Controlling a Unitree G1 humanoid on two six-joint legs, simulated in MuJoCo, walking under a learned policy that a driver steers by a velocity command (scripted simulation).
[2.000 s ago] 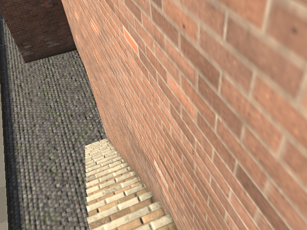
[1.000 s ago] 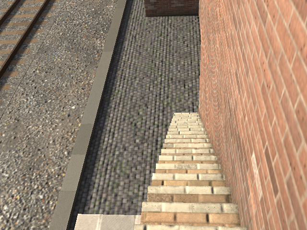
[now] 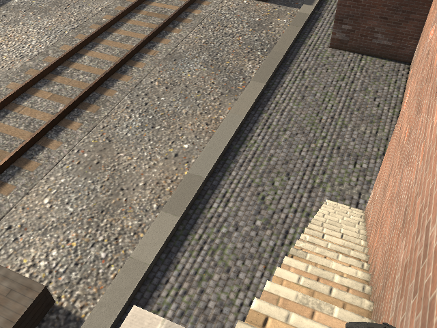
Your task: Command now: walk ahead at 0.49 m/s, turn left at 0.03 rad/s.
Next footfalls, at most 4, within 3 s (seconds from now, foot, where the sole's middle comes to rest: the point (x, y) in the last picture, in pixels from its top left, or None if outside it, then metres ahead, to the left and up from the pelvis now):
0.40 right None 0.19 -0.10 -0.93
0.82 left None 0.49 0.07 -1.14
1.14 right None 0.51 -0.25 -1.14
1.54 right None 0.61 -0.32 -1.34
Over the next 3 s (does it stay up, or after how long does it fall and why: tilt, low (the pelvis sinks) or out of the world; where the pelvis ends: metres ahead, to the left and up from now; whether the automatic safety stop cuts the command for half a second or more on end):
stays up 0.96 -0.14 -0.76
